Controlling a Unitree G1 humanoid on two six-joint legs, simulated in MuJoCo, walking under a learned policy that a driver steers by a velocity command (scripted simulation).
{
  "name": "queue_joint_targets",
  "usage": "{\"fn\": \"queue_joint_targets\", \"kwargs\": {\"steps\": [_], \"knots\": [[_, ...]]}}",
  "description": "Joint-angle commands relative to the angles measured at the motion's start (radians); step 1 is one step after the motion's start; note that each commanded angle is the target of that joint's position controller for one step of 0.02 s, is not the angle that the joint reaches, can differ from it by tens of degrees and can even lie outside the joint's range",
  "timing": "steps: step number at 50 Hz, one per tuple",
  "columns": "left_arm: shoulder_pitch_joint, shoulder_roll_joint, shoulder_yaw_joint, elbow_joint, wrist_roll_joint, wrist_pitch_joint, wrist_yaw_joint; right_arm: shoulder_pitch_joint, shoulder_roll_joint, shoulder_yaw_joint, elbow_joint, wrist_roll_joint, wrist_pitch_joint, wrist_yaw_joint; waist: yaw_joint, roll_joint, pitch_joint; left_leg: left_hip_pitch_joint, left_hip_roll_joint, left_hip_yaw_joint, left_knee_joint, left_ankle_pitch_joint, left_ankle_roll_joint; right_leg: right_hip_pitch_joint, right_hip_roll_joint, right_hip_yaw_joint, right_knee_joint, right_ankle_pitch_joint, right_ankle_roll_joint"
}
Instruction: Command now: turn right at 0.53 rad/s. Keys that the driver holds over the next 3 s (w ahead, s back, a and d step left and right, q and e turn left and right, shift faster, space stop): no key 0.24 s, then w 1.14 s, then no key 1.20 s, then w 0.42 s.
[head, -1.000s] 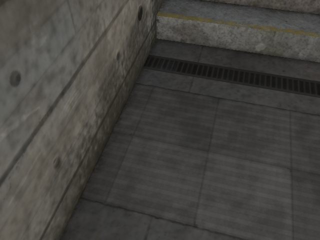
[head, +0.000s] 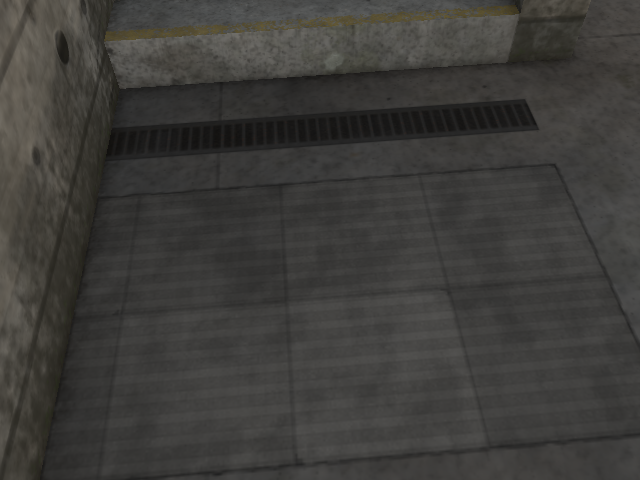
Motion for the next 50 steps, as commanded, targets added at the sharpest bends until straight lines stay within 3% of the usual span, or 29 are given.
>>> {"fn": "queue_joint_targets", "kwargs": {"steps": [1,5,8,9,10,11,12,13,14,15,17,19,22,28,29,32,34,35,36,37,38,39,40,41,43,44,47,50], "knots": [[0.025,0.166,0.041,-0.046,0.001,-0.001,0.004,0.001,-0.077,-0.008,-0.06,0.014,-0.022,0.0,-0.014,-0.086,-0.058,-0.032,-0.014,-0.005,-0.034,-0.019,0.008,0.122,-0.294,0.362,-0.124,0.006,-0.12],[0.004,0.158,0.032,-0.036,0.01,0.007,-0.002,0.056,-0.08,0.0,-0.055,0.019,-0.04,-0.01,-0.033,-0.096,-0.085,0.113,-0.028,0.011,-0.164,-0.057,0.029,0.114,-0.274,0.353,-0.101,0.135,-0.109],[-0.025,0.151,0.026,-0.024,-0.004,0.014,0.006,0.172,-0.078,0.003,-0.018,0.028,-0.051,-0.012,-0.094,-0.092,-0.081,0.318,-0.03,0.034,-0.493,0.089,0.062,0.057,-0.22,0.328,-0.067,0.081,-0.04],[-0.012,0.125,0.019,-0.024,-0.009,0.012,0.01,0.168,-0.108,-0.002,-0.012,0.018,-0.056,-0.016,-0.078,-0.043,-0.071,0.392,0.034,-0.034,-0.588,0.129,0.076,-0.01,-0.167,0.29,-0.015,-0.06,0.01],[0.069,0.054,0.002,-0.021,-0.009,0.009,0.014,0.134,-0.148,-0.005,-0.028,0.007,-0.059,-0.016,-0.025,0.14,-0.1,0.437,0.246,-0.267,-0.665,0.072,0.113,-0.068,-0.049,0.147,0.175,-0.268,0.065],[0.0,0.112,0.018,-0.028,-0.011,0.01,0.023,0.055,-0.195,-0.007,-0.062,-0.009,-0.057,-0.007,-0.041,0.225,-0.019,0.298,0.364,-0.403,-0.695,0.165,0.209,-0.172,0.046,-0.001,0.282,-0.397,0.072],[-0.024,0.141,0.02,-0.019,0.01,0.009,0.018,0.05,-0.139,0.003,-0.055,-0.01,-0.065,-0.002,-0.036,0.151,-0.01,0.233,0.364,-0.381,-0.671,0.227,0.25,-0.11,-0.014,0.011,0.403,-0.379,0.079],[-0.015,0.114,0.011,0.006,0.013,0.007,0.007,0.039,-0.08,0.02,-0.046,-0.007,-0.074,0.005,-0.018,0.098,-0.023,0.229,0.298,-0.31,-0.686,0.121,0.229,-0.093,-0.035,0.008,0.439,-0.299,0.083],[-0.006,0.083,-0.002,0.024,0.021,0.005,-0.003,0.071,-0.063,0.024,-0.022,-0.011,-0.081,0.015,-0.018,0.1,-0.023,0.252,0.239,-0.257,-0.712,0.009,0.203,-0.096,-0.045,-0.006,0.451,-0.248,0.085],[-0.006,0.088,-0.004,0.034,0.031,0.001,-0.012,0.114,-0.095,0.014,0.005,-0.006,-0.085,0.015,-0.027,0.148,-0.004,0.313,0.218,-0.255,-0.73,-0.054,0.2,-0.163,-0.053,-0.051,0.488,-0.232,0.09],[-0.055,0.106,-0.005,0.038,0.039,-0.012,-0.022,0.197,-0.109,0.002,0.038,0.004,-0.09,0.021,-0.06,0.124,0.035,0.419,0.221,-0.275,-0.738,-0.062,0.216,-0.304,-0.082,-0.104,0.534,-0.219,0.101],[-0.127,0.095,-0.011,0.024,0.032,-0.026,-0.027,0.269,-0.097,0.002,0.07,0.007,-0.101,0.025,-0.087,0.102,0.049,0.497,0.231,-0.281,-0.738,-0.035,0.226,-0.389,-0.116,-0.134,0.52,-0.182,0.109],[-0.2,0.074,-0.018,0.006,0.027,-0.042,-0.032,0.347,-0.092,-0.001,0.11,0.008,-0.118,0.027,-0.114,0.115,0.044,0.547,0.232,-0.266,-0.742,0.029,0.238,-0.426,-0.147,-0.166,0.471,-0.148,0.114],[-0.29,0.048,-0.026,-0.022,0.02,-0.059,-0.036,0.407,-0.083,0.0,0.149,0.005,-0.134,0.026,-0.126,0.128,0.055,0.474,0.245,-0.221,-0.739,0.115,0.254,-0.376,-0.174,-0.209,0.363,-0.113,0.101],[-0.311,0.041,-0.031,-0.037,0.024,-0.064,-0.04,0.423,-0.064,0.007,0.163,0.006,-0.14,0.026,-0.126,0.132,0.067,0.44,0.25,-0.214,-0.737,0.133,0.251,-0.349,-0.178,-0.209,0.342,-0.106,0.103],[-0.327,0.051,-0.031,-0.049,0.014,-0.068,-0.045,0.391,-0.091,0.0,0.162,0.006,-0.146,0.029,-0.106,0.134,0.067,0.362,0.248,-0.18,-0.709,0.169,0.233,-0.232,-0.174,-0.225,0.265,-0.127,0.081],[-0.261,0.041,-0.03,-0.035,0.009,-0.065,-0.047,0.349,-0.098,-0.005,0.155,0.01,-0.143,0.03,-0.057,0.124,0.055,0.257,0.238,-0.14,-0.658,0.207,0.21,-0.018,-0.149,-0.248,0.152,-0.115,0.066],[-0.18,0.055,-0.021,-0.007,0.01,-0.068,-0.038,0.345,-0.094,-0.003,0.158,0.012,-0.143,0.03,-0.019,0.093,0.036,0.198,0.218,-0.115,-0.588,0.268,0.19,0.127,-0.128,-0.252,0.105,-0.091,0.059],[-0.049,0.095,-0.003,0.039,0.015,-0.079,-0.023,0.341,-0.073,0.005,0.154,0.008,-0.147,0.033,0.031,0.031,-0.032,0.13,0.166,-0.06,-0.431,0.336,0.162,0.319,-0.144,-0.209,0.072,-0.118,0.043],[0.125,0.175,0.016,0.056,0.026,-0.096,-0.008,0.33,-0.033,0.022,0.123,0.005,-0.147,0.036,0.099,-0.143,-0.15,0.04,0.101,0.025,-0.131,0.184,0.128,0.487,-0.374,0.065,-0.04,-0.345,0.004],[0.201,0.272,0.033,0.073,0.016,-0.093,-0.008,0.408,0.028,0.03,0.106,0.018,-0.144,0.034,0.058,-0.316,-0.199,-0.191,-0.031,0.107,0.159,-0.185,0.099,0.576,-0.582,0.497,-0.22,-0.539,-0.089],[0.143,0.196,0.022,0.076,-0.002,-0.085,-0.012,0.373,-0.085,-0.001,0.118,-0.009,-0.13,0.038,0.036,-0.142,-0.093,-0.25,0.018,0.042,0.3,-0.129,0.12,0.444,-0.562,0.55,-0.258,-0.637,-0.11],[0.024,0.133,0.003,0.044,-0.003,-0.088,-0.021,0.318,-0.071,-0.002,0.108,-0.014,-0.129,0.051,-0.017,-0.055,0.008,-0.257,0.074,0.025,0.319,-0.005,0.131,0.331,-0.505,0.399,-0.248,-0.555,-0.087],[-0.039,0.094,-0.006,0.03,-0.002,-0.098,-0.028,0.296,-0.034,0.006,0.11,-0.013,-0.13,0.062,-0.045,-0.026,0.038,-0.212,0.106,0.022,0.284,0.078,0.12,0.243,-0.447,0.269,-0.263,-0.374,-0.068],[-0.033,0.048,-0.021,0.046,-0.003,-0.115,-0.023,0.287,-0.026,0.006,0.117,-0.024,-0.112,0.073,-0.075,-0.055,0.029,-0.142,0.132,0.043,0.232,0.138,0.091,0.2,-0.365,0.101,-0.277,-0.117,-0.033],[0.009,0.04,-0.027,0.063,-0.004,-0.122,-0.022,0.282,-0.05,-0.005,0.116,-0.03,-0.103,0.081,-0.075,-0.067,0.005,-0.138,0.127,0.061,0.231,0.148,0.084,0.228,-0.349,0.055,-0.264,0.008,-0.036],[0.12,0.049,-0.029,0.115,-0.015,-0.129,-0.016,0.202,-0.031,-0.007,0.097,-0.029,-0.083,0.089,-0.07,-0.064,0.009,-0.208,0.12,0.093,0.225,0.19,0.064,0.272,-0.335,-0.02,-0.241,0.262,-0.03],[0.183,0.039,-0.04,0.137,-0.01,-0.128,-0.013,0.062,-0.026,-0.002,0.055,-0.02,-0.075,0.087,-0.048,-0.052,0.046,-0.273,0.116,0.12,0.156,0.254,0.046,0.273,-0.323,-0.055,-0.252,0.357,-0.026]]}}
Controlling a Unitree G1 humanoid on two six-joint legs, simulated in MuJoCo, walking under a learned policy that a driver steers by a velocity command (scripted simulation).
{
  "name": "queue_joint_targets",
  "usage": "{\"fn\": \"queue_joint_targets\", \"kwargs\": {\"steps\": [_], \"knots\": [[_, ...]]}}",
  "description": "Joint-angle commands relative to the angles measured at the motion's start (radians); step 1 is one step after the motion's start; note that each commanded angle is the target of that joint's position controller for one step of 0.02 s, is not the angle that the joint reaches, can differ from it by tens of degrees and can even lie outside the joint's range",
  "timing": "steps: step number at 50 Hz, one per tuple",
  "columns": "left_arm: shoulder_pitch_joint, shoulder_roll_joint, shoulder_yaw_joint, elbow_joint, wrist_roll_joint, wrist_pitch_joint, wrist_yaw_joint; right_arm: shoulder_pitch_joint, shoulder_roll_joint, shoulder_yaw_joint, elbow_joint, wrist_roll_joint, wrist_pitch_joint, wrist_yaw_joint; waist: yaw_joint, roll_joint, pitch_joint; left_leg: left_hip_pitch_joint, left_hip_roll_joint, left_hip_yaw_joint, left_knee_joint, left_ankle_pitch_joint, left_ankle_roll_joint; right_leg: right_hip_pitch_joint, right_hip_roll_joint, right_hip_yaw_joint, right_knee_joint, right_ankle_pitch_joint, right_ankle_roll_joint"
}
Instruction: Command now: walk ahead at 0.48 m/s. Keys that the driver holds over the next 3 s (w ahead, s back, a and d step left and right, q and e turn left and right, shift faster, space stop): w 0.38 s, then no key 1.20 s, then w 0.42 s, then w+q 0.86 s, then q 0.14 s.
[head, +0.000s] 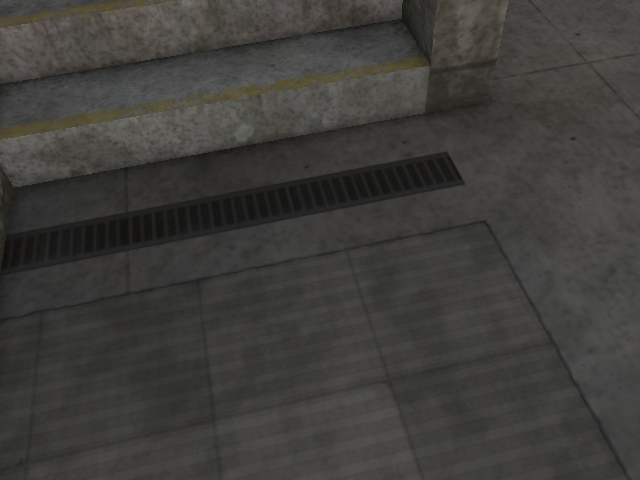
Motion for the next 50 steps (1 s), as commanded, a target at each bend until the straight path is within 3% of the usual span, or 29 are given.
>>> {"fn": "queue_joint_targets", "kwargs": {"steps": [1,5,9,11,12,13,14,15,16,17,18,20,22,25,28,30,34,36,37,38,39,40,41,42,44,45,47,50], "knots": [[0.077,0.095,0.006,-0.015,0.002,-0.015,0.005,-0.077,-0.019,0.003,-0.065,0.007,0.003,0.0,-0.002,-0.104,0.073,-0.128,-0.006,0.037,-0.058,0.07,-0.017,0.024,-0.256,0.16,-0.08,0.489,-0.023],[0.137,0.093,-0.006,0.011,0.005,-0.017,0.014,-0.23,0.001,0.026,-0.112,0.017,-0.001,-0.003,0.027,-0.104,0.099,-0.074,-0.045,0.084,-0.278,0.142,-0.008,0.05,-0.246,0.126,-0.075,0.623,-0.013],[0.17,0.109,-0.01,0.04,0.015,-0.012,0.028,-0.291,-0.018,0.033,-0.138,0.026,-0.008,-0.011,0.023,-0.117,0.102,0.004,-0.089,0.109,-0.418,0.105,0.044,0.152,-0.278,0.108,-0.03,0.801,-0.021],[0.145,0.129,-0.006,0.044,0.017,-0.013,0.034,-0.21,-0.042,0.024,-0.117,0.026,-0.016,-0.024,-0.024,-0.134,0.052,0.139,-0.138,0.123,-0.449,0.031,0.082,0.183,-0.288,0.091,0.089,1.048,-0.012],[0.134,0.141,-0.002,0.045,0.021,-0.01,0.037,-0.107,-0.064,0.014,-0.084,0.027,-0.021,-0.033,-0.067,-0.144,0.0,0.242,-0.161,0.116,-0.468,-0.005,0.102,0.193,-0.291,0.09,0.207,1.124,-0.009],[0.109,0.154,0.001,0.041,0.018,-0.006,0.034,0.044,-0.085,0.0,-0.037,0.026,-0.03,-0.042,-0.131,-0.14,-0.071,0.416,-0.16,0.099,-0.535,0.024,0.127,0.152,-0.282,0.082,0.375,1.076,-0.009],[0.079,0.146,-0.002,0.021,0.009,-0.009,0.027,0.206,-0.127,-0.017,0.004,0.007,-0.037,-0.054,-0.203,-0.107,-0.159,0.671,-0.047,-0.019,-0.563,-0.005,0.172,-0.025,-0.253,0.068,0.608,0.814,-0.011],[0.13,0.06,-0.016,-0.008,-0.004,-0.01,0.017,0.294,-0.218,-0.039,0.013,-0.014,-0.036,-0.058,-0.167,0.07,-0.264,0.903,0.235,-0.407,-0.586,-0.07,0.26,-0.305,-0.11,0.0,0.97,0.105,0.011],[0.188,0.091,0.002,0.007,-0.003,-0.003,0.01,0.24,-0.199,-0.04,0.016,0.015,-0.023,-0.043,-0.113,0.106,-0.275,0.936,0.328,-0.752,-0.735,-0.142,0.365,-0.539,-0.007,0.082,1.175,-0.304,0.012],[0.087,0.129,0.011,-0.019,0.016,0.001,0.011,0.12,-0.141,-0.028,-0.003,0.04,-0.021,-0.037,-0.072,0.004,-0.089,0.774,0.287,-0.605,-0.789,-0.245,0.323,-0.613,-0.093,0.119,1.156,-0.2,-0.002],[0.009,0.122,0.013,-0.04,0.02,-0.003,0.004,0.046,-0.076,-0.012,-0.016,0.042,-0.028,-0.03,-0.053,-0.039,0.013,0.62,0.246,-0.489,-0.842,-0.213,0.292,-0.596,-0.124,0.113,1.103,-0.126,0.0],[-0.004,0.083,0.012,-0.04,0.029,0.015,-0.001,0.034,-0.01,0.01,0.005,0.032,-0.049,-0.036,0.012,-0.066,0.085,0.439,0.166,-0.313,-0.878,0.057,0.225,-0.487,-0.168,0.106,0.998,-0.084,0.023],[0.033,0.039,0.006,-0.027,0.035,0.037,-0.005,0.095,-0.008,0.017,0.041,0.031,-0.071,-0.04,0.037,-0.05,0.065,0.399,0.138,-0.186,-0.85,0.456,0.21,-0.414,-0.16,0.077,0.949,-0.09,0.052],[-0.03,0.046,0.009,-0.049,0.027,0.05,-0.004,0.141,-0.046,0.019,0.071,0.028,-0.078,-0.039,0.048,-0.004,0.046,0.419,0.082,-0.048,-0.808,0.794,0.171,-0.438,-0.145,0.032,0.824,-0.008,0.073],[-0.156,0.04,-0.001,-0.082,0.013,0.052,-0.002,0.164,-0.037,0.034,0.082,0.033,-0.062,-0.046,0.017,0.042,0.04,0.433,0.023,0.023,-0.787,0.852,0.103,-0.407,-0.123,-0.018,0.612,0.103,0.081],[-0.21,0.037,-0.008,-0.089,0.006,0.054,0.003,0.213,-0.038,0.039,0.101,0.032,-0.055,-0.054,-0.015,0.056,0.019,0.493,0.029,0.02,-0.764,0.855,0.084,-0.389,-0.105,-0.034,0.52,0.16,0.079],[-0.226,0.059,-0.009,-0.077,0.009,0.05,0.022,0.243,-0.033,0.046,0.125,0.022,-0.039,-0.071,-0.028,0.062,0.016,0.584,0.08,-0.022,-0.684,0.83,0.105,-0.351,-0.09,-0.018,0.418,0.104,0.058],[-0.163,0.069,-0.004,-0.047,0.012,0.039,0.032,0.224,-0.034,0.046,0.128,0.024,-0.035,-0.077,0.003,0.051,0.018,0.606,0.092,-0.05,-0.594,0.823,0.108,-0.274,-0.078,-0.009,0.301,0.087,0.032],[-0.101,0.074,-0.001,-0.025,0.016,0.026,0.037,0.216,-0.039,0.045,0.131,0.03,-0.035,-0.078,0.04,0.015,0.005,0.589,0.074,-0.043,-0.511,0.753,0.084,-0.175,-0.097,0.014,0.169,0.239,0.02],[-0.014,0.133,0.012,-0.001,0.026,0.012,0.041,0.243,-0.034,0.048,0.12,0.036,-0.041,-0.079,0.047,-0.048,-0.077,0.503,0.038,-0.03,-0.4,0.522,0.052,0.008,-0.217,0.119,0.206,0.659,-0.003],[0.037,0.161,0.015,0.01,0.025,0.017,0.041,0.387,0.047,0.064,0.14,0.066,-0.032,-0.08,0.005,-0.19,-0.207,0.386,-0.058,0.011,-0.211,-0.055,0.019,0.184,-0.44,0.308,0.271,1.091,-0.167],[0.024,0.098,-0.001,0.008,-0.001,0.03,0.033,0.374,0.018,0.051,0.162,0.064,-0.004,-0.084,0.031,-0.203,-0.247,0.351,-0.127,-0.001,-0.102,-0.486,0.011,0.133,-0.509,0.409,0.219,1.031,-0.264],[-0.041,0.088,-0.007,-0.004,-0.004,0.035,0.03,0.301,-0.01,0.04,0.148,0.036,0.012,-0.083,0.013,-0.151,-0.143,0.314,-0.114,-0.038,-0.059,-0.539,0.005,0.015,-0.477,0.382,0.157,0.803,-0.256],[-0.103,0.08,-0.012,-0.012,0.003,0.041,0.034,0.237,0.008,0.039,0.139,0.014,0.022,-0.078,0.0,-0.113,-0.064,0.303,-0.103,-0.052,-0.059,-0.493,-0.004,-0.082,-0.431,0.347,0.099,0.597,-0.22],[-0.175,0.058,-0.024,-0.016,0.011,0.053,0.05,0.208,0.045,0.046,0.138,0.013,0.043,-0.072,-0.053,-0.118,0.01,0.374,-0.07,-0.056,-0.18,-0.377,-0.026,-0.242,-0.343,0.245,0.02,0.375,-0.131],[-0.187,0.063,-0.024,-0.013,0.015,0.055,0.051,0.232,0.063,0.051,0.154,0.015,0.05,-0.073,-0.065,-0.132,0.006,0.405,-0.078,-0.036,-0.234,-0.349,-0.035,-0.258,-0.309,0.209,0.017,0.327,-0.104],[-0.164,0.073,-0.023,-0.001,0.015,0.055,0.047,0.242,0.063,0.053,0.172,0.024,0.061,-0.081,-0.055,-0.127,-0.025,0.436,-0.087,-0.016,-0.327,-0.307,-0.044,-0.234,-0.289,0.193,0.02,0.243,-0.081],[-0.173,0.097,-0.015,0.008,0.0,0.067,0.042,0.23,0.066,0.057,0.185,0.025,0.069,-0.086,-0.061,-0.123,-0.014,0.511,-0.083,0.006,-0.492,-0.146,-0.037,-0.292,-0.265,0.193,0.003,-0.083,-0.042]]}}
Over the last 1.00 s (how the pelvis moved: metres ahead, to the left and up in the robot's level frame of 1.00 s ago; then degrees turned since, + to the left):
0.23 -0.07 0.00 -6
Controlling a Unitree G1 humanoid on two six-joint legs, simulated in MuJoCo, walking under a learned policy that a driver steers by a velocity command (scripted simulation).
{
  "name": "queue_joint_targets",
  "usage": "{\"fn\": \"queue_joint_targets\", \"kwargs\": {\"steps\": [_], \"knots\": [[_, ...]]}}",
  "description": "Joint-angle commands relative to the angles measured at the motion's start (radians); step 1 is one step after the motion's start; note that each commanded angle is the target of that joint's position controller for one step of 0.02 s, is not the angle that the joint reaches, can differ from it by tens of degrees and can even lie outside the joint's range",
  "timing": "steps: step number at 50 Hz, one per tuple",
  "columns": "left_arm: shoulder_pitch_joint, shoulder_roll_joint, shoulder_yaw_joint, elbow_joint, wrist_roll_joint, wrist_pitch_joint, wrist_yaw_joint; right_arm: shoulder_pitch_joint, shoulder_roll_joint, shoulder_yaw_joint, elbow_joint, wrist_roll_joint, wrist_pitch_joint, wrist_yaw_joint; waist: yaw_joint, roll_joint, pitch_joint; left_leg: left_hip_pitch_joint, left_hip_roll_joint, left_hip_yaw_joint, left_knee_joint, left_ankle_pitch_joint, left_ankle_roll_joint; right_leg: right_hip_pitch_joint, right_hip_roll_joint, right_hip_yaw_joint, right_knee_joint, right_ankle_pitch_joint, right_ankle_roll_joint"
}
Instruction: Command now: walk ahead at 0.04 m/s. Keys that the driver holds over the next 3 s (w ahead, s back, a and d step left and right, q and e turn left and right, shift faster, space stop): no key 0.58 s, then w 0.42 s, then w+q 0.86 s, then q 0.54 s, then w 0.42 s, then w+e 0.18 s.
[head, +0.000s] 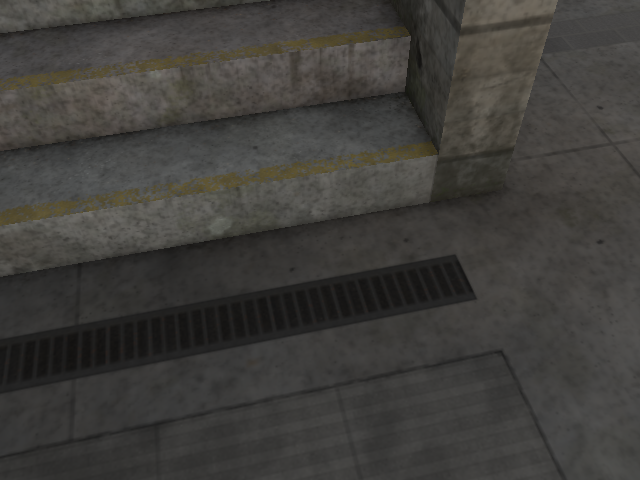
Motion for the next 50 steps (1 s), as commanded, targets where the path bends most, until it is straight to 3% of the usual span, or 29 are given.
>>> {"fn": "queue_joint_targets", "kwargs": {"steps": [1,3,4,6,9,17,29,30,33,35,36,39,41,42,44,45,46,47,48,49,50], "knots": [[-0.008,0.128,0.026,-0.029,-0.012,0.006,-0.001,0.172,-0.027,0.001,0.043,-0.004,0.014,-0.004,-0.043,-0.093,-0.024,0.154,-0.009,0.033,-0.161,0.164,0.004,-0.103,-0.205,0.233,-0.207,-0.282,-0.037],[0.02,0.118,0.03,-0.02,-0.016,0.018,-0.005,0.148,-0.064,0.001,0.023,-0.016,0.002,-0.003,-0.02,-0.071,0.039,0.122,0.059,-0.051,-0.261,0.141,0.019,-0.142,-0.178,0.238,-0.223,-0.387,0.025],[0.03,0.101,0.032,-0.018,-0.019,0.025,-0.008,0.137,-0.076,0.0,0.03,-0.005,-0.005,-0.002,0.0,0.002,0.092,-0.009,0.059,-0.067,-0.279,0.071,0.029,-0.08,-0.14,0.196,-0.206,-0.299,0.034],[0.066,0.076,0.028,0.003,-0.008,0.024,-0.01,0.122,-0.051,0.006,0.033,0.004,-0.024,-0.002,0.018,0.051,0.068,-0.074,0.074,-0.086,-0.336,0.073,0.029,0.064,-0.131,0.171,-0.124,-0.139,0.029],[0.088,0.078,0.027,0.023,-0.004,0.015,-0.012,0.115,-0.054,0.006,0.027,0.008,-0.039,-0.007,0.027,0.027,0.025,-0.052,0.081,-0.093,-0.356,0.127,0.034,0.124,-0.133,0.162,-0.091,-0.042,0.026],[0.097,0.061,0.017,0.057,-0.007,0.013,-0.007,0.158,-0.045,0.006,0.037,0.008,-0.04,-0.006,0.014,-0.008,0.034,-0.011,0.078,-0.084,-0.355,0.178,0.046,0.11,-0.136,0.156,-0.089,-0.008,0.038],[0.121,0.046,0.011,0.09,-0.008,0.015,0.0,0.179,-0.029,0.009,0.046,0.008,-0.042,-0.008,0.01,-0.01,0.04,0.023,0.076,-0.076,-0.349,0.246,0.051,0.11,-0.143,0.154,-0.075,0.042,0.045],[0.128,0.04,0.01,0.094,-0.007,0.015,0.0,0.191,-0.027,0.009,0.05,0.007,-0.041,-0.008,0.008,-0.007,0.022,0.03,0.069,-0.076,-0.362,0.168,0.054,0.117,-0.132,0.147,-0.074,-0.021,0.044],[0.11,0.052,0.022,0.075,0.002,0.022,-0.009,0.213,-0.09,-0.02,0.044,0.004,-0.028,-0.004,-0.009,0.07,0.083,-0.002,0.085,-0.158,-0.412,-0.256,0.115,-0.007,-0.044,0.069,0.061,-0.33,0.027],[0.049,0.024,0.019,0.032,0.02,0.017,-0.023,0.267,-0.12,-0.038,0.048,0.005,-0.024,-0.002,-0.043,0.126,0.174,0.019,0.211,-0.317,-0.513,-0.439,0.19,-0.175,-0.021,0.004,0.215,-0.331,0.027],[0.021,0.019,0.019,0.009,0.027,0.008,-0.029,0.273,-0.122,-0.043,0.048,0.004,-0.027,-0.001,-0.049,0.134,0.203,0.022,0.262,-0.369,-0.54,-0.423,0.221,-0.224,-0.053,0.01,0.283,-0.289,0.022],[-0.027,0.051,0.034,-0.044,0.018,-0.025,-0.044,0.269,-0.125,-0.053,0.043,-0.012,-0.051,0.005,-0.042,0.091,0.187,0.128,0.285,-0.359,-0.525,-0.213,0.245,-0.326,-0.1,0.044,0.342,-0.304,0.011],[-0.026,0.053,0.042,-0.061,0.006,-0.043,-0.053,0.249,-0.129,-0.058,0.036,-0.008,-0.066,0.007,-0.026,0.083,0.154,0.14,0.251,-0.283,-0.487,-0.086,0.224,-0.252,-0.09,0.028,0.259,-0.272,0.01],[0.0,0.048,0.045,-0.06,0.001,-0.048,-0.055,0.229,-0.132,-0.059,0.031,-0.003,-0.07,0.008,-0.003,0.081,0.139,0.102,0.23,-0.24,-0.459,-0.039,0.211,-0.161,-0.074,0.008,0.194,-0.228,0.008],[0.186,0.042,0.058,0.002,-0.007,-0.052,-0.053,0.172,-0.129,-0.059,0.013,0.005,-0.077,0.013,0.086,0.04,0.091,-0.085,0.152,-0.132,-0.318,0.061,0.168,0.189,-0.006,-0.032,0.05,-0.147,0.008],[0.318,0.09,0.077,0.037,0.001,-0.059,-0.042,0.151,-0.098,-0.049,-0.003,0.002,-0.089,0.019,0.143,-0.066,0.037,-0.201,0.083,-0.039,-0.11,0.14,0.133,0.384,-0.091,0.099,-0.025,-0.204,-0.006],[0.452,0.208,0.106,0.053,0.007,-0.059,-0.031,0.137,-0.016,-0.027,-0.056,0.009,-0.099,0.03,0.173,-0.345,-0.031,-0.397,-0.055,0.115,0.249,-0.016,0.073,0.512,-0.361,0.548,-0.228,-0.476,-0.092],[0.456,0.189,0.1,0.071,0.005,-0.042,-0.031,0.105,-0.094,-0.048,-0.074,-0.019,-0.096,0.037,0.144,-0.276,0.004,-0.476,-0.049,0.048,0.456,-0.118,0.088,0.431,-0.441,0.739,-0.291,-0.526,-0.151],[0.325,0.154,0.087,0.029,0.01,-0.039,-0.032,0.068,-0.088,-0.05,-0.083,-0.025,-0.094,0.046,0.078,-0.127,0.08,-0.505,0.02,0.005,0.533,-0.028,0.103,0.336,-0.421,0.642,-0.276,-0.53,-0.141],[0.239,0.136,0.081,-0.002,0.008,-0.045,-0.037,0.056,-0.064,-0.044,-0.082,-0.019,-0.099,0.055,0.05,-0.059,0.101,-0.483,0.048,-0.009,0.525,0.071,0.103,0.262,-0.382,0.544,-0.287,-0.424,-0.127],[0.194,0.126,0.074,-0.018,0.006,-0.053,-0.036,0.06,-0.053,-0.045,-0.078,-0.013,-0.102,0.061,0.02,-0.039,0.097,-0.443,0.067,-0.009,0.492,0.134,0.097,0.223,-0.342,0.456,-0.302,-0.317,-0.108]]}}
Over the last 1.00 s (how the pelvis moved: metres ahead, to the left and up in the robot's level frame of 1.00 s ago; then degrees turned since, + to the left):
0.40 0.00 -0.01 1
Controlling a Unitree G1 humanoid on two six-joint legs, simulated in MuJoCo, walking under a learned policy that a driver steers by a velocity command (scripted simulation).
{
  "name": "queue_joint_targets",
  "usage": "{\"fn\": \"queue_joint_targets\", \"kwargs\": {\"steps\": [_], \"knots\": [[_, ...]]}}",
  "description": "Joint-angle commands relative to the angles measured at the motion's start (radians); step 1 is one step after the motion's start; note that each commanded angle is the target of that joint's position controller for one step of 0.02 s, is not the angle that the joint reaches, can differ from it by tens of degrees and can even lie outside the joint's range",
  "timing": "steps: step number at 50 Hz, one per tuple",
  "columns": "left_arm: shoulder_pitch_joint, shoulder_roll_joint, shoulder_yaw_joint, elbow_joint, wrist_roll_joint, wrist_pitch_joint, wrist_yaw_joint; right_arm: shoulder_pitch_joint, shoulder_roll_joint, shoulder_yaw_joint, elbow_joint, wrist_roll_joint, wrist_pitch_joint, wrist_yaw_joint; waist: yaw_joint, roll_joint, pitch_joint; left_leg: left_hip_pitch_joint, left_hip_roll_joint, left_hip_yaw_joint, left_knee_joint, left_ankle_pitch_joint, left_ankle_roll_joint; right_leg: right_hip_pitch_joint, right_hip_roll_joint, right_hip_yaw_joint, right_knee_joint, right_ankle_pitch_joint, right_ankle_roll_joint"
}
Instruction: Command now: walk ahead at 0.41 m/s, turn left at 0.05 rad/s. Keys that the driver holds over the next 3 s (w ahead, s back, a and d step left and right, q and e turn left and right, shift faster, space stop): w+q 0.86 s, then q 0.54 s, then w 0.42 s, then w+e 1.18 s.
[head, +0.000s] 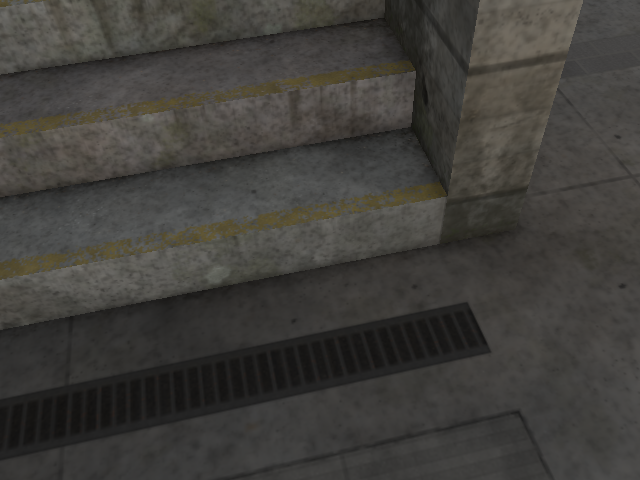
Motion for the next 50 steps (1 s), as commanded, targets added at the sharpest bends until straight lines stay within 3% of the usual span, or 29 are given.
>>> {"fn": "queue_joint_targets", "kwargs": {"steps": [1,3,5,10,13,16,17,18,19,20,21,22,23,24,25,27,28,30,35,41,43,44,45,46,47,48,49,50], "knots": [[0.097,0.081,0.003,-0.004,-0.002,-0.011,0.006,-0.071,-0.022,-0.005,-0.085,-0.004,-0.021,0.021,-0.003,-0.061,0.119,-0.363,0.073,-0.034,0.096,0.127,0.004,0.149,-0.296,0.388,-0.378,-0.046,-0.097],[0.141,0.068,-0.006,0.017,-0.003,-0.025,0.014,-0.064,-0.026,-0.01,-0.082,-0.002,-0.002,0.026,-0.012,-0.081,0.095,-0.363,0.056,-0.013,0.086,0.166,-0.008,0.181,-0.265,0.263,-0.366,0.172,-0.075],[0.192,0.067,-0.013,0.039,-0.003,-0.032,0.019,-0.121,-0.022,-0.012,-0.102,0.004,0.011,0.026,-0.006,-0.094,0.1,-0.415,0.041,-0.006,0.071,0.199,-0.012,0.209,-0.252,0.17,-0.352,0.356,-0.059],[0.188,0.056,-0.028,0.034,0.0,-0.04,0.026,-0.348,0.002,0.005,-0.197,0.01,0.013,0.032,0.014,-0.112,0.147,-0.382,0.006,0.069,-0.208,0.337,-0.011,0.153,-0.217,0.01,-0.364,0.542,-0.033],[0.212,0.086,-0.026,0.045,-0.003,-0.046,0.036,-0.421,-0.006,0.009,-0.237,0.01,0.014,0.036,0.02,-0.116,0.147,-0.285,-0.021,0.136,-0.357,0.352,0.02,0.191,-0.243,-0.041,-0.336,0.713,-0.028],[0.188,0.131,-0.013,0.04,-0.006,-0.044,0.052,-0.306,-0.052,-0.011,-0.216,0.006,0.01,0.026,-0.046,-0.14,0.057,-0.134,-0.096,0.181,-0.381,0.271,0.082,0.283,-0.264,-0.092,-0.12,1.126,-0.011],[0.17,0.148,-0.006,0.032,-0.002,-0.037,0.055,-0.206,-0.072,-0.023,-0.187,0.005,0.008,0.022,-0.09,-0.153,0.0,-0.044,-0.118,0.177,-0.385,0.229,0.109,0.289,-0.276,-0.1,0.024,1.188,-0.013],[0.151,0.162,0.0,0.02,-0.001,-0.03,0.052,-0.084,-0.097,-0.039,-0.148,0.001,0.004,0.019,-0.14,-0.155,-0.064,0.089,-0.131,0.156,-0.434,0.22,0.138,0.257,-0.277,-0.097,0.208,1.126,-0.018],[0.122,0.173,0.006,-0.001,-0.003,-0.027,0.041,0.025,-0.141,-0.062,-0.12,-0.011,0.003,0.013,-0.204,-0.122,-0.11,0.261,-0.082,0.059,-0.518,0.165,0.179,0.119,-0.247,-0.109,0.465,0.898,-0.013],[0.136,0.077,-0.007,-0.05,-0.002,-0.027,0.023,0.035,-0.228,-0.085,-0.132,-0.015,0.009,0.005,-0.15,0.068,-0.182,0.472,0.193,-0.348,-0.545,0.107,0.278,-0.186,-0.113,-0.108,0.843,0.099,0.014],[0.107,0.096,0.001,-0.109,-0.018,-0.032,0.007,0.014,-0.256,-0.09,-0.142,0.004,0.022,0.013,-0.118,0.123,-0.253,0.585,0.321,-0.809,-0.727,0.027,0.403,-0.449,0.033,0.09,1.052,-0.223,0.025],[-0.005,0.129,0.005,-0.144,-0.009,-0.044,0.001,-0.055,-0.227,-0.081,-0.146,0.017,0.024,0.008,-0.097,0.012,-0.106,0.483,0.296,-0.685,-0.783,-0.022,0.347,-0.559,-0.053,0.16,1.005,-0.106,0.009],[-0.039,0.136,0.005,-0.16,-0.011,-0.055,-0.002,-0.104,-0.177,-0.069,-0.155,0.02,0.02,0.006,-0.066,-0.057,-0.022,0.344,0.273,-0.577,-0.81,0.065,0.301,-0.531,-0.09,0.15,0.919,-0.018,0.01],[-0.035,0.123,0.006,-0.154,-0.006,-0.053,0.003,-0.14,-0.143,-0.059,-0.161,0.017,0.013,0.004,-0.017,-0.123,0.018,0.235,0.226,-0.486,-0.819,0.204,0.257,-0.464,-0.121,0.15,0.836,0.015,0.021],[-0.018,0.111,0.005,-0.156,0.01,-0.035,0.004,-0.151,-0.124,-0.051,-0.165,0.022,0.003,-0.002,0.016,-0.126,0.026,0.157,0.182,-0.41,-0.818,0.317,0.234,-0.399,-0.137,0.153,0.78,0.012,0.041],[-0.018,0.097,0.002,-0.168,0.023,-0.001,0.004,-0.135,-0.137,-0.047,-0.156,0.025,-0.023,-0.008,0.039,-0.09,0.021,0.091,0.135,-0.335,-0.829,0.429,0.206,-0.338,-0.147,0.146,0.69,0.016,0.07],[-0.032,0.093,0.001,-0.179,0.029,0.013,-0.003,-0.114,-0.152,-0.048,-0.153,0.034,-0.029,-0.008,0.039,-0.066,0.019,0.09,0.111,-0.299,-0.828,0.478,0.204,-0.35,-0.15,0.132,0.651,0.024,0.084],[-0.121,0.105,0.004,-0.22,0.029,0.026,-0.01,-0.069,-0.171,-0.051,-0.15,0.036,-0.03,-0.008,0.016,-0.033,0.032,0.101,0.083,-0.275,-0.833,0.519,0.177,-0.405,-0.15,0.11,0.566,0.099,0.109],[-0.341,0.124,0.001,-0.31,0.02,0.033,-0.021,0.059,-0.177,-0.052,-0.146,0.032,-0.016,-0.007,-0.072,0.016,0.034,0.24,0.068,-0.303,-0.813,0.573,0.103,-0.528,-0.12,0.097,0.357,0.267,0.125],[-0.512,0.134,-0.017,-0.395,0.012,0.015,-0.032,0.12,-0.194,-0.054,-0.157,0.017,-0.013,-0.02,-0.118,0.042,0.047,0.384,0.089,-0.361,-0.738,0.692,0.121,-0.534,-0.061,0.097,0.146,0.266,0.102],[-0.487,0.151,-0.017,-0.407,0.005,0.003,-0.028,0.091,-0.211,-0.058,-0.171,0.015,-0.015,-0.03,-0.089,0.053,0.041,0.377,0.102,-0.381,-0.705,0.75,0.104,-0.423,-0.045,0.11,0.054,0.258,0.078],[-0.413,0.168,-0.012,-0.39,0.002,-0.004,-0.02,0.048,-0.223,-0.061,-0.181,0.016,-0.017,-0.032,-0.045,0.056,0.029,0.334,0.082,-0.359,-0.648,0.874,0.071,-0.294,-0.019,0.108,-0.004,0.233,0.059],[-0.302,0.2,-0.001,-0.355,0.001,-0.013,-0.005,0.027,-0.235,-0.063,-0.189,0.016,-0.022,-0.028,-0.009,0.055,-0.029,0.316,0.053,-0.349,-0.535,1.034,0.039,-0.14,0.018,0.094,-0.024,0.222,0.041],[-0.153,0.226,0.008,-0.32,0.005,-0.029,0.009,-0.001,-0.24,-0.063,-0.195,0.028,-0.031,-0.02,0.066,0.042,-0.105,0.259,0.007,-0.323,-0.357,1.033,0.009,0.058,-0.013,0.106,-0.091,0.344,0.015],[-0.003,0.276,0.019,-0.301,0.035,-0.045,0.026,-0.016,-0.19,-0.05,-0.231,0.05,-0.04,-0.014,0.114,-0.004,-0.232,0.097,-0.044,-0.305,-0.126,0.729,-0.01,0.323,-0.195,0.236,-0.046,0.484,-0.022],[0.021,0.367,0.04,-0.312,0.059,-0.035,0.019,0.146,-0.066,-0.027,-0.254,0.109,-0.025,-0.03,0.044,-0.296,-0.424,-0.193,-0.214,-0.155,0.232,-0.232,-0.049,0.626,-0.576,0.614,0.017,0.974,-0.189],[-0.01,0.296,0.04,-0.323,0.016,-0.014,0.012,0.15,-0.207,-0.047,-0.227,0.052,-0.006,-0.042,0.021,-0.156,-0.452,-0.208,-0.124,-0.142,0.309,-0.206,-0.035,0.515,-0.54,0.666,-0.005,0.916,-0.202],[-0.077,0.208,0.014,-0.331,0.009,-0.01,0.012,0.066,-0.218,-0.057,-0.225,0.031,0.005,-0.036,0.01,-0.095,-0.295,-0.221,-0.094,-0.131,0.286,-0.122,-0.049,0.368,-0.47,0.503,-0.043,0.9,-0.171]]}}
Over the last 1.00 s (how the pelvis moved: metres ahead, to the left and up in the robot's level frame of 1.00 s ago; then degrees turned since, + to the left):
0.14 -0.01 0.00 0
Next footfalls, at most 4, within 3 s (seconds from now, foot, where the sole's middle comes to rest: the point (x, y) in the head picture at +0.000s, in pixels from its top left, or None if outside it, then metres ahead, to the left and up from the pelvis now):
0.38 left None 0.35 0.08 -0.77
0.94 right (326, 384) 0.74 0.05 -0.77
1.42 left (235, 443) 0.60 0.25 -0.77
1.92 right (255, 342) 0.85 0.22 -0.77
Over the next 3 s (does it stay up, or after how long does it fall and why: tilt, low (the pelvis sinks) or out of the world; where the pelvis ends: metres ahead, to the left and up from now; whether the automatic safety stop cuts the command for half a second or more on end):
stays up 1.08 0.36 0.13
